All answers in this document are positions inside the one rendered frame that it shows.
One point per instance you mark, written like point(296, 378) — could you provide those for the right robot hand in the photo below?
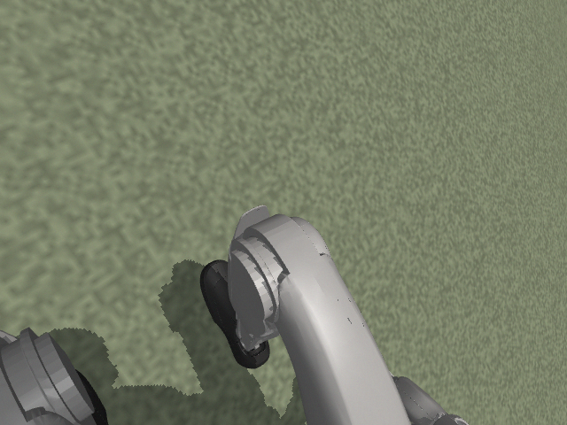
point(421, 408)

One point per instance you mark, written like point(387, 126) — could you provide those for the left robot foot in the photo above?
point(99, 415)

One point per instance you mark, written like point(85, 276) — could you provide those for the right robot foot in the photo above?
point(214, 287)

